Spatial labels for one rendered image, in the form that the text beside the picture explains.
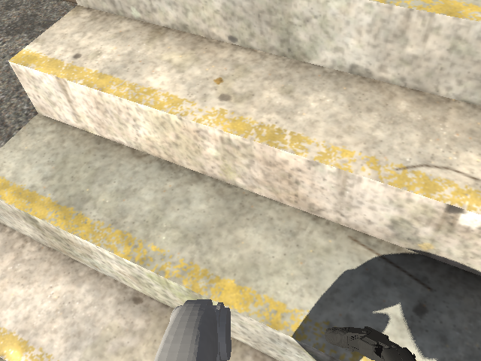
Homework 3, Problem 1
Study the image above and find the robot left thigh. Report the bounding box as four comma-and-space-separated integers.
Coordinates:
154, 299, 231, 361

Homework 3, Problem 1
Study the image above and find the robot right hand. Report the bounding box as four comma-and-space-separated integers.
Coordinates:
325, 326, 416, 361

